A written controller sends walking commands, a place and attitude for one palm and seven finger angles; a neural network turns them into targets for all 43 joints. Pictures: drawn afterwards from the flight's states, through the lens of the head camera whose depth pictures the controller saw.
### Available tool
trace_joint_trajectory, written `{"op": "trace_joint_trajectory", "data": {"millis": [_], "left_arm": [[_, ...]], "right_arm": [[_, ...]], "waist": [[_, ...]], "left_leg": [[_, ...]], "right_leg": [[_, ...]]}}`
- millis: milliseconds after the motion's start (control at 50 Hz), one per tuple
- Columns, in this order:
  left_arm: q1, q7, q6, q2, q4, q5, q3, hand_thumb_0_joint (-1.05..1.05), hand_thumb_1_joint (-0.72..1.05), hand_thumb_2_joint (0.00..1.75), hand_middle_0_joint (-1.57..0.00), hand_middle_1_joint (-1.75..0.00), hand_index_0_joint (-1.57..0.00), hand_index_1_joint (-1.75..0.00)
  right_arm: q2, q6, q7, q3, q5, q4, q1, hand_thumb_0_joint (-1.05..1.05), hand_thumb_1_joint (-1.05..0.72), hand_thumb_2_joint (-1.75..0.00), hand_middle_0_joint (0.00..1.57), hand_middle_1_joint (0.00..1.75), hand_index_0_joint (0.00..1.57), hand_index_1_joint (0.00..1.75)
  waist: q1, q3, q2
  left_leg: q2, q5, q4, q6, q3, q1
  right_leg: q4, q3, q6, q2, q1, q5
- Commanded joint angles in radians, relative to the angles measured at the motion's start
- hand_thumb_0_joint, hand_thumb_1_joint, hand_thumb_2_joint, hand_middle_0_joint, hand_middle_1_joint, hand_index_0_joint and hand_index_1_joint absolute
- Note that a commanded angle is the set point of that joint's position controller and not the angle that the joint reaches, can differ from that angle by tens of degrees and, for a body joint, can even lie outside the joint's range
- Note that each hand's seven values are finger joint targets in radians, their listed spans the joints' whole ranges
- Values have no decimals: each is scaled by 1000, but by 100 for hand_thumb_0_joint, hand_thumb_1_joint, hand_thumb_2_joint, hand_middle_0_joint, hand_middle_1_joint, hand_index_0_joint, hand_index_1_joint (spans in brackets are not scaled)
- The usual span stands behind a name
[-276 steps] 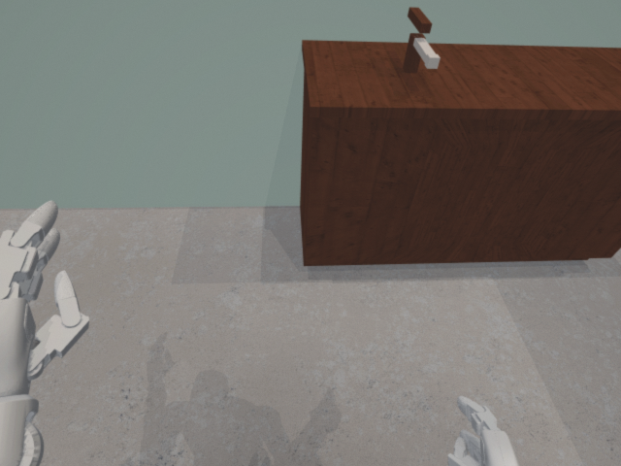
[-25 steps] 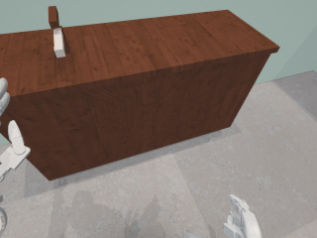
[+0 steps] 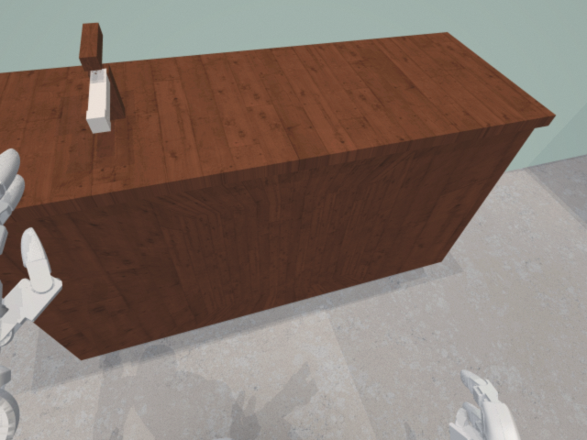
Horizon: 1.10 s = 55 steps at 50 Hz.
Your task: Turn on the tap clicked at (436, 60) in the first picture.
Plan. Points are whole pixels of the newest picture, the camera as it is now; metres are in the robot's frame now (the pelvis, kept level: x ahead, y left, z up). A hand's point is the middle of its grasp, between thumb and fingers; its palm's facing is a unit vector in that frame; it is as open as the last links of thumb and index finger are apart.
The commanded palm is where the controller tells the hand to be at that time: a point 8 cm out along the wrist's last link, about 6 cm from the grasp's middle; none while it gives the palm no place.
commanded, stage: take the last steps up to it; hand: left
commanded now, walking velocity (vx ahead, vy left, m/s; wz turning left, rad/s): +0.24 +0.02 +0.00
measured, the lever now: (98, 121) +0.55 +0.37 +0.10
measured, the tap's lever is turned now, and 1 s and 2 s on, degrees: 0 0 0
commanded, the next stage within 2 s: come to a stop and stand still in 0.44 s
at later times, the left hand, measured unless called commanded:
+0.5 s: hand (126, 207) +0.31 +0.21 +0.18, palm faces +0.41 -0.82 -0.41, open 7.4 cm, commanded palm +0.25 +0.26 +0.19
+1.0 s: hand (144, 198) +0.33 +0.20 +0.17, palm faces +0.38 -0.83 -0.41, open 7.4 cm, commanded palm +0.28 +0.25 +0.19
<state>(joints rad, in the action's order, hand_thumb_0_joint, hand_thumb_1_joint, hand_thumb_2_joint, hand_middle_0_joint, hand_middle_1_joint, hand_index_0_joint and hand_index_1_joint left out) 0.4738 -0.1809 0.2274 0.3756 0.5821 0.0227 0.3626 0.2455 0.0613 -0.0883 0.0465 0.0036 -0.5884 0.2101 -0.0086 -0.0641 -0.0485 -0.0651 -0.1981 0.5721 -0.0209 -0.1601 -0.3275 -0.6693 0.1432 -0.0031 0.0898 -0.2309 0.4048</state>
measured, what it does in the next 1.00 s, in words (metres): walks ahead: right foot, then left foot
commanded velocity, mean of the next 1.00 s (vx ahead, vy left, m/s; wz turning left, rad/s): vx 0.04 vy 0.02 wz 0.00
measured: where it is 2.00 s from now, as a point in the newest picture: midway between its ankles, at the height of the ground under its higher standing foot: outside the picture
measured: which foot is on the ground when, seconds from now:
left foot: down 0.00-0.30, up 0.32-0.56, down 0.58-1.00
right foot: up 0.00-0.28, down 0.30-1.00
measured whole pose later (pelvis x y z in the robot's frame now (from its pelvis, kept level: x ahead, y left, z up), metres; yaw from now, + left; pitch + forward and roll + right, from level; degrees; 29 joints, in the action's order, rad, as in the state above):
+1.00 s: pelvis +0.12 -0.03 +0.01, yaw +1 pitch +0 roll +0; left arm 0.49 -0.15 0.15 0.34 0.51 0.04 0.32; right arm 0.18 0.05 -0.06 -0.04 0.00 -0.59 0.18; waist 0.00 -0.05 0.03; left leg -0.04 -0.39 0.69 0.03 -0.04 -0.33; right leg -0.54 0.11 0.04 0.01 -0.27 0.27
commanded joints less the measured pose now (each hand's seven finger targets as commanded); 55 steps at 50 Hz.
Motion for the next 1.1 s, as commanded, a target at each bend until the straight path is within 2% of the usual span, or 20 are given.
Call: {"op": "trace_joint_trajectory", "data": {"millis": [0, 40, 100, 220, 240, 260, 280, 300, 340, 400, 520, 540, 600, 700, 780, 880, 960, 1040, 1060, 1080], "left_arm": [[-127, -7, 74, 187, 119, -3, 120, 0, 90, 90, -20, -30, -20, -30], [-119, 4, 73, 161, 171, -3, 99, 0, 90, 90, -20, -30, -20, -30], [-30, 11, 62, 124, 213, 4, 85, 0, 90, 90, -20, -30, -20, -30], [-29, 3, 29, 142, 100, 7, 114, 0, 90, 90, -20, -30, -20, -30], [-57, 3, 25, 140, 95, 4, 109, 0, 90, 90, -20, -30, -20, -30], [-65, 3, 19, 159, 77, -5, 114, 0, 90, 90, -20, -30, -20, -30], [-88, -3, 18, 198, 86, -1, 133, 0, 90, 90, -20, -30, -20, -30], [-110, 2, 17, 200, 66, 14, 148, 0, 90, 90, -20, -30, -20, -30], [-101, 6, 29, 186, 91, 14, 134, 0, 90, 90, -20, -30, -20, -30], [-62, -1, 47, 168, 129, 0, 130, 0, 90, 90, -20, -30, -20, -30], [-39, -21, 46, 162, 215, 5, 123, 0, 90, 90, -20, -30, -20, -30], [-46, -19, 48, 161, 212, 6, 119, 0, 90, 90, -20, -30, -20, -30], [-51, -4, 58, 174, 169, 9, 124, 0, 90, 90, -20, -30, -20, -30], [-8, 6, 36, 141, 213, 8, 83, 0, 90, 90, -20, -30, -20, -30], [11, 11, 15, 149, 170, 12, 105, 0, 90, 90, -20, -30, -20, -30], [-7, 5, -11, 167, 107, 33, 115, 0, 90, 90, -20, -30, -20, -30], [-51, -1, -11, 166, 133, 22, 115, 0, 90, 90, -20, -30, -20, -30], [-52, -3, -6, 155, 160, 14, 95, 0, 90, 90, -20, -30, -20, -30], [-1090, -20, 158, 987, 386, 15, 496, 0, 90, 90, -20, -30, -20, -30], [-545, 16, 73, 365, -178, 18, 321, 0, 90, 90, -20, -30, -20, -30]], "right_arm": [[64, 53, 4, 0, -1, 138, -84, 0, -90, -90, 20, 30, 20, 30], [65, 60, 14, 8, -13, 121, -75, 0, -90, -90, 20, 30, 20, 30], [69, 78, 27, 7, -11, 123, -65, 0, -90, -90, 20, 30, 20, 30], [59, 63, 15, -8, -13, 123, -79, 0, -90, -90, 20, 30, 20, 30], [55, 57, 13, -8, -16, 124, -85, 0, -90, -90, 20, 30, 20, 30], [39, 48, 13, -10, -16, 124, -72, 0, -90, -90, 20, 30, 20, 30], [14, 46, 15, -25, -14, 138, -91, 0, -90, -90, 20, 30, 20, 30], [44, 58, 20, -14, -9, 126, -101, 0, -90, -90, 20, 30, 20, 30], [42, 49, 26, -19, -14, 106, -115, 0, -90, -90, 20, 30, 20, 30], [28, 26, 22, -35, -5, 101, -133, 0, -90, -90, 20, 30, 20, 30], [44, 25, 6, -6, 2, 138, -89, 0, -90, -90, 20, 30, 20, 30], [57, 22, 0, 2, -2, 147, -83, 0, -90, -90, 20, 30, 20, 30], [68, 29, 5, -2, 8, 150, -76, 0, -90, -90, 20, 30, 20, 30], [74, 67, 45, 0, -3, 150, -43, 0, -90, -90, 20, 30, 20, 30], [68, 61, 40, -18, -10, 167, -62, 0, -90, -90, 20, 30, 20, 30], [31, 44, 22, -35, -14, 158, -62, 0, -90, -90, 20, 30, 20, 30], [21, 26, 11, -52, -8, 151, -112, 0, -90, -90, 20, 30, 20, 30], [51, 13, 0, -33, -3, 149, -89, 0, -90, -90, 20, 30, 20, 30], [84, 85, -38, -132, -54, 229, 103, 0, -90, -90, 20, 30, 20, 30], [-24, 107, -3, -76, -54, 163, -30, 0, -90, -90, 20, 30, 20, 30]], "waist": [[27, 124, 345], [18, 120, 258], [9, 167, 294], [5, 168, 222], [4, 182, 161], [9, 194, 6], [7, 177, -209], [-11, 174, -237], [1, 115, -166], [5, 156, -87], [6, 206, -10], [10, 195, 75], [13, 169, 354], [15, 219, 306], [10, 194, 206], [19, 218, -86], [9, 200, -79], [10, 212, -10], [30, 28, 114], [-10, 156, 45]], "left_leg": [[-380, 1, -319, -229, 599, 256], [-320, 122, -264, -215, 433, 266], [-239, 252, -241, -151, 227, 215], [-197, 74, -118, -71, 115, 96], [-164, 13, -22, -48, 81, 49], [-94, -86, 163, -19, 26, -61], [25, -308, 375, 25, -2, -265], [18, -372, 527, 34, 97, -297], [-23, -285, 627, 50, 166, -334], [-30, -234, 369, 44, 104, -179], [33, 20, -106, 33, -1, 123], [-22, 76, -146, 15, 57, 193], [-325, 548, -244, -148, 463, 250], [-220, 746, -135, -57, 203, 325], [-183, 431, -101, -4, 144, 131], [14, -139, 127, 63, 95, -2], [27, -220, 125, 50, 154, -48], [-2, 93, -111, 30, 147, 114], [-7, 32, -165, 29, 155, 46], [-49, -9, -90, 8, 143, 85]], "right_leg": [[-490, -128, 2, -18, -387, 186], [-457, -126, -10, 9, -428, 104], [-259, -51, -19, -10, -285, 8], [151, 52, -24, -77, 25, -116], [220, 18, -11, -55, 104, -152], [269, -154, 47, 67, 179, -195], [345, -484, 145, 262, 260, -330], [387, -570, 193, 331, 210, -298], [378, -489, 217, 324, 165, -334], [308, -218, 161, 243, 119, -572], [186, -124, 86, 149, 91, -366], [112, -111, 53, 109, 28, -324], [-209, -89, -19, -46, -204, 184], [53, -53, -16, -73, -98, -25], [249, -64, -14, -48, 122, -323], [256, -306, 102, 178, 124, -870], [246, -273, 116, 202, 151, -809], [220, -205, 49, 107, 85, -478], [278, -131, -45, 1, -69, -174], [251, -131, 4, 3, -113, 15]]}}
